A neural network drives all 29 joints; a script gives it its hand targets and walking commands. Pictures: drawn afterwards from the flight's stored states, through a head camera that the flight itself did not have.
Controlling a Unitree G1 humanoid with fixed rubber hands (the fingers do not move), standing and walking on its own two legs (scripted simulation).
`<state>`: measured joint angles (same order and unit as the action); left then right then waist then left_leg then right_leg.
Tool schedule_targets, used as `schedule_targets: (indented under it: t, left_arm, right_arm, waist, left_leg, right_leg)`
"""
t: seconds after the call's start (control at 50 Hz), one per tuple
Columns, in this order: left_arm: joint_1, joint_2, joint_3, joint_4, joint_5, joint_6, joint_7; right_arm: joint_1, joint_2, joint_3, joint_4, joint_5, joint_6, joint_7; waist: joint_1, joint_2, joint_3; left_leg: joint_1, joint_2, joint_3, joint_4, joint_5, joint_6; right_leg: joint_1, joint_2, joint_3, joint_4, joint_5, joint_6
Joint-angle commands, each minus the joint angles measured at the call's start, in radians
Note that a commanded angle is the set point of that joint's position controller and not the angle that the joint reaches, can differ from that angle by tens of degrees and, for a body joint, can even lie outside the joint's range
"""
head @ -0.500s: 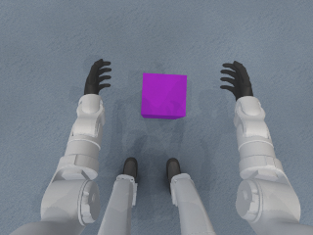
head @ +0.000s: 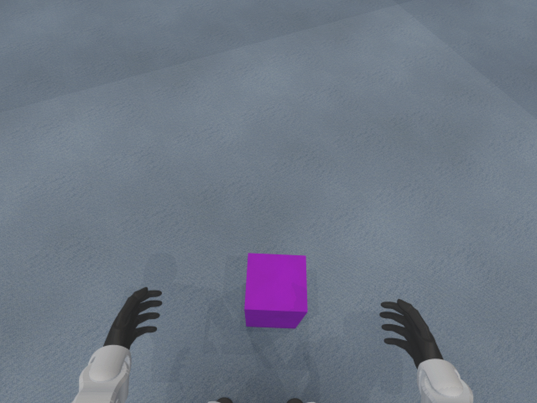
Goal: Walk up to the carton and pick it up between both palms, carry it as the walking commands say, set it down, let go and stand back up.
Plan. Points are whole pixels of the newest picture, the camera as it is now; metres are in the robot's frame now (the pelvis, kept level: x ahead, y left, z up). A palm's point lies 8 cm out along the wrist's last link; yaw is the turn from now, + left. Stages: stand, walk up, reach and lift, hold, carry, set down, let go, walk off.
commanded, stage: let go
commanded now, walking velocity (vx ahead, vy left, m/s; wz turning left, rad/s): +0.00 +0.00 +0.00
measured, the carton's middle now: (273, 294) +0.42 -0.04 -0.62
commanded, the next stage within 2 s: stand in 0.54 s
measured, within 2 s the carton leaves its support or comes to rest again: neither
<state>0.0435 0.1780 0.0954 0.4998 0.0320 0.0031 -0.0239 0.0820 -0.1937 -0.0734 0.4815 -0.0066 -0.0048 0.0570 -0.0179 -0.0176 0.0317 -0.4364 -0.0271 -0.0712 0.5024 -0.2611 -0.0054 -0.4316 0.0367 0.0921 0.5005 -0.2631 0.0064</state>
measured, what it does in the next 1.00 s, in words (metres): stands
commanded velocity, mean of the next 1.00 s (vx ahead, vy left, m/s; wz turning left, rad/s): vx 0.00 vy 0.00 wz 0.00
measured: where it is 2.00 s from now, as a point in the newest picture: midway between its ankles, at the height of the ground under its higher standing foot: outside the picture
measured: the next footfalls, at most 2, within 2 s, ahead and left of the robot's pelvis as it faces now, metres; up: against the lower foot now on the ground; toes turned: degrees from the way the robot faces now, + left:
none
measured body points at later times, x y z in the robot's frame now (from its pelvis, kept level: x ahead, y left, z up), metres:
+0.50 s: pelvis +0.01 +0.01 +0.01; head +0.02 +0.01 +0.46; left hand +0.18 +0.24 -0.07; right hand +0.18 -0.23 -0.06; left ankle -0.02 +0.12 -0.74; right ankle -0.02 -0.12 -0.74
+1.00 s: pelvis +0.03 +0.00 +0.00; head +0.04 +0.01 +0.45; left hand +0.16 +0.31 -0.10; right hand +0.20 -0.28 -0.09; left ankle -0.02 +0.12 -0.74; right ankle -0.02 -0.12 -0.74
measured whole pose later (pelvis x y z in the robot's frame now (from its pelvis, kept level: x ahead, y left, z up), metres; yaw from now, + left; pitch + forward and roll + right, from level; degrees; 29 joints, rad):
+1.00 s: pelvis +0.03 +0.00 +0.00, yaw +3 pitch +1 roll +0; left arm 0.16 0.33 0.06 0.74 0.03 0.02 0.03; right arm 0.15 -0.34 -0.03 0.73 -0.03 0.01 -0.03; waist 0.01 0.00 0.00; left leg -0.20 -0.04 -0.12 0.51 -0.33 0.01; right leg -0.16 0.02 0.04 0.47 -0.33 0.00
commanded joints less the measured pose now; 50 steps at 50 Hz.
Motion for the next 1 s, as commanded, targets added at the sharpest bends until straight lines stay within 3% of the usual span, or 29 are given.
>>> schedule_targets:
  t: [0.0, 0.02, 0.04, 0.06, 0.08, 0.14, 0.18, 0.2, 0.22, 0.24, 0.28, 0.3, 0.44, 0.46, 0.5, 0.52, 0.56, 0.6, 0.68, 0.7, 0.72, 0.74, 0.76, 0.78, 0.82, 0.86, 0.9, 0.96, 0.98]
  left_arm:
    - [0.082, 0.084, 0.007, -0.112, -0.014, -0.011, -0.011]
    - [0.095, 0.09, -0.009, -0.101, -0.035, -0.001, -0.017]
    - [0.127, 0.092, -0.016, -0.151, -0.03, 0.002, -0.021]
    - [0.15, 0.095, -0.016, -0.145, -0.032, 0.009, -0.022]
    - [0.157, 0.112, -0.011, -0.181, -0.035, 0.018, -0.026]
    - [0.15, 0.119, -0.021, -0.196, -0.035, 0.048, -0.042]
    - [0.129, 0.125, -0.017, -0.189, -0.031, 0.063, -0.052]
    - [0.145, 0.118, -0.026, -0.193, -0.026, 0.08, -0.049]
    - [0.138, 0.117, -0.038, -0.195, -0.035, 0.091, -0.053]
    - [0.133, 0.103, -0.038, -0.187, -0.03, 0.101, -0.055]
    - [0.153, 0.122, -0.019, -0.171, -0.026, 0.117, -0.058]
    - [0.135, 0.123, -0.026, -0.196, -0.02, 0.119, -0.056]
    - [0.152, 0.132, -0.014, -0.195, -0.009, 0.133, -0.057]
    - [0.152, 0.127, -0.017, -0.191, -0.003, 0.131, -0.05]
    - [0.166, 0.13, -0.016, -0.165, -0.021, 0.129, -0.049]
    - [0.14, 0.248, 0.013, -0.029, -0.006, 0.09, 0.011]
    - [0.165, 0.247, -0.001, 0.0, 0.013, 0.061, 0.037]
    - [0.127, 0.243, 0.008, 0.015, 0.012, 0.055, 0.044]
    - [0.118, 0.25, -0.003, 0.071, 0.011, 0.024, 0.042]
    - [0.109, 0.248, -0.002, 0.078, 0.013, 0.018, 0.041]
    - [0.135, 0.251, 0.002, 0.099, 0.003, 0.018, 0.049]
    - [0.101, 0.283, 0.012, 0.105, 0.007, 0.016, 0.051]
    - [0.129, 0.27, 0.003, 0.113, 0.012, 0.016, 0.053]
    - [0.117, 0.278, 0.004, 0.13, 0.009, 0.007, 0.052]
    - [0.136, 0.283, 0.008, 0.146, 0.0, 0.006, 0.056]
    - [0.107, 0.292, 0.001, 0.157, 0.001, 0.01, 0.055]
    - [0.1, 0.282, -0.002, 0.16, -0.002, 0.001, 0.053]
    - [0.085, 0.289, 0.001, 0.194, 0.002, -0.01, 0.051]
    - [0.092, 0.294, -0.001, 0.201, 0.001, -0.002, 0.051]
  right_arm:
    - [0.075, -0.105, 0.006, -0.129, 0.019, -0.005, -0.003]
    - [0.102, -0.12, -0.009, -0.13, 0.009, 0.002, -0.003]
    - [0.133, -0.121, -0.003, -0.143, 0.01, 0.009, 0.0]
    - [0.124, -0.099, 0.023, -0.149, 0.019, 0.022, 0.001]
    - [0.153, -0.122, 0.006, -0.15, 0.021, 0.026, 0.002]
    - [0.102, -0.134, 0.016, -0.172, 0.028, 0.052, 0.017]
    - [0.099, -0.136, 0.013, -0.173, 0.016, 0.076, 0.019]
    - [0.113, -0.128, 0.014, -0.152, 0.021, 0.093, 0.024]
    - [0.1, -0.143, -0.001, -0.155, 0.015, 0.098, 0.027]
    - [0.093, -0.142, 0.002, -0.147, 0.012, 0.11, 0.027]
    - [0.103, -0.146, -0.011, -0.159, -0.006, 0.117, 0.028]
    - [0.102, -0.137, -0.008, -0.15, 0.005, 0.121, 0.026]
    - [0.09, -0.139, -0.01, -0.183, -0.016, 0.144, 0.018]
    - [0.108, -0.127, -0.004, -0.164, -0.008, 0.147, 0.021]
    - [0.117, -0.139, -0.016, -0.143, -0.018, 0.164, 0.008]
    - [0.014, -0.238, -0.009, -0.037, -0.015, 0.109, -0.05]
    - [0.086, -0.225, -0.011, -0.01, -0.024, 0.059, -0.066]
    - [0.048, -0.218, -0.005, 0.017, -0.026, 0.042, -0.065]
    - [0.036, -0.227, -0.005, 0.067, -0.02, 0.024, -0.071]
    - [0.065, -0.225, -0.001, 0.083, -0.019, 0.023, -0.073]
    - [0.038, -0.234, -0.002, 0.091, -0.019, 0.008, -0.071]
    - [0.053, -0.238, -0.001, 0.103, -0.019, 0.009, -0.075]
    - [0.077, -0.271, -0.006, 0.12, -0.021, 0.007, -0.075]
    - [0.091, -0.245, 0.003, 0.138, -0.015, 0.01, -0.075]
    - [0.067, -0.266, 0.001, 0.149, -0.017, 0.006, -0.076]
    - [0.085, -0.277, 0.006, 0.169, -0.015, -0.003, -0.083]
    - [0.066, -0.284, 0.014, 0.17, -0.018, -0.005, -0.086]
    - [0.06, -0.287, 0.01, 0.194, -0.019, -0.002, -0.093]
    - [0.055, -0.296, 0.017, 0.203, -0.021, -0.004, -0.089]
  waist:
    - [0.01, 0.03, -0.233]
    - [-0.016, -0.034, -0.188]
    - [-0.004, 0.029, -0.182]
    - [0.01, 0.013, -0.113]
    - [-0.008, 0.048, -0.133]
    - [0.006, 0.047, -0.05]
    - [0.012, -0.012, -0.028]
    - [0.023, 0.062, 0.001]
    - [0.002, 0.01, -0.001]
    - [-0.001, 0.033, 0.041]
    - [0.002, -0.022, 0.022]
    - [0.003, 0.046, 0.06]
    - [0.01, -0.01, 0.001]
    - [0.019, 0.019, 0.027]
    - [0.005, -0.014, 0.025]
    - [0.056, 0.05, 0.001]
    - [0.015, 0.054, 0.001]
    - [0.029, 0.05, 0.0]
    - [0.029, -0.006, -0.108]
    - [0.021, 0.011, -0.088]
    - [0.032, 0.052, -0.13]
    - [0.015, -0.004, -0.121]
    - [0.022, 0.02, -0.09]
    - [-0.001, -0.018, -0.136]
    - [0.023, 0.027, -0.144]
    - [0.003, 0.013, -0.127]
    - [0.013, 0.028, -0.142]
    - [0.009, -0.022, -0.09]
    - [0.027, 0.016, -0.085]
  left_leg:
    - [0.234, -0.016, 0.077, -0.069, 0.31, -0.014]
    - [0.276, -0.017, 0.072, -0.094, 0.305, -0.01]
    - [0.306, -0.013, 0.074, -0.104, 0.3, -0.018]
    - [0.307, -0.017, 0.074, -0.122, 0.28, -0.01]
    - [0.358, -0.016, 0.061, -0.125, 0.296, -0.019]
    - [0.332, -0.008, 0.072, -0.139, 0.172, -0.036]
    - [0.323, -0.006, 0.068, -0.14, 0.155, -0.026]
    - [0.321, -0.003, 0.071, -0.154, 0.133, -0.036]
    - [0.345, 0.002, 0.063, -0.148, 0.133, -0.033]
    - [0.342, 0.0, 0.071, -0.152, 0.122, -0.033]
    - [0.363, -0.004, 0.074, -0.138, 0.142, -0.025]
    - [0.35, -0.004, 0.068, -0.142, 0.142, -0.027]
    - [0.348, -0.014, 0.074, -0.124, 0.176, -0.013]
    - [0.335, -0.005, 0.064, -0.134, 0.206, -0.017]
    - [0.359, -0.005, 0.068, -0.131, 0.201, -0.014]
    - [0.191, 0.028, 0.011, -0.067, 0.124, -0.021]
    - [0.201, 0.034, -0.012, -0.064, 0.005, 0.0]
    - [0.158, 0.054, -0.06, -0.101, -0.159, 0.009]
    - [0.224, 0.062, -0.047, -0.006, 0.184, 0.017]
    - [0.239, 0.056, -0.044, -0.003, 0.246, 0.012]
    - [0.246, 0.055, -0.048, 0.014, 0.214, 0.014]
    - [0.254, 0.059, -0.059, -0.001, 0.201, 0.008]
    - [0.249, 0.065, -0.059, 0.016, 0.278, 0.018]
    - [0.27, 0.068, -0.063, 0.017, 0.275, 0.015]
    - [0.275, 0.068, -0.067, 0.019, 0.342, 0.017]
    - [0.264, 0.074, -0.071, 0.015, 0.344, 0.02]
    - [0.284, 0.075, -0.082, 0.009, 0.374, 0.022]
    - [0.264, 0.077, -0.089, -0.032, 0.344, 0.014]
    - [0.255, 0.077, -0.1, -0.035, 0.336, 0.019]
  right_leg:
    - [0.298, 0.008, -0.077, -0.065, 0.348, 0.009]
    - [0.279, 0.013, -0.076, -0.099, 0.33, 0.009]
    - [0.315, 0.009, -0.077, -0.1, 0.319, 0.004]
    - [0.309, 0.015, -0.092, -0.118, 0.287, 0.012]
    - [0.318, 0.013, -0.08, -0.128, 0.283, 0.002]
    - [0.328, 0.005, -0.084, -0.147, 0.159, 0.001]
    - [0.353, 0.006, -0.089, -0.131, 0.162, 0.014]
    - [0.358, 0.009, -0.097, -0.129, 0.141, 0.004]
    - [0.353, 0.008, -0.094, -0.132, 0.136, 0.004]
    - [0.332, 0.008, -0.097, -0.133, 0.12, 0.003]
    - [0.35, 0.009, -0.104, -0.137, 0.13, 0.01]
    - [0.345, 0.009, -0.097, -0.136, 0.131, 0.004]
    - [0.399, 0.015, -0.091, -0.125, 0.169, 0.004]
    - [0.404, 0.019, -0.096, -0.121, 0.196, 0.002]
    - [0.393, 0.02, -0.095, -0.124, 0.187, 0.006]
    - [0.299, -0.043, -0.06, -0.08, 0.116, 0.036]
    - [0.251, -0.052, -0.019, -0.078, 0.041, 0.01]
    - [0.219, -0.042, -0.023, -0.063, -0.091, 0.009]
    - [0.269, -0.077, -0.001, -0.033, 0.186, -0.004]
    - [0.257, -0.078, -0.001, -0.032, 0.223, -0.006]
    - [0.285, -0.08, 0.013, -0.042, 0.227, -0.007]
    - [0.271, -0.074, -0.004, -0.041, 0.205, 0.0]
    - [0.268, -0.087, 0.009, -0.035, 0.294, -0.012]
    - [0.292, -0.091, 0.011, -0.036, 0.294, -0.006]
    - [0.3, -0.091, 0.005, -0.027, 0.331, -0.007]
    - [0.312, -0.103, 0.025, -0.044, 0.342, -0.016]
    - [0.309, -0.098, 0.013, -0.04, 0.316, -0.012]
    - [0.297, -0.1, 0.01, -0.061, 0.295, -0.005]
    - [0.305, -0.098, 0.006, -0.075, 0.278, -0.004]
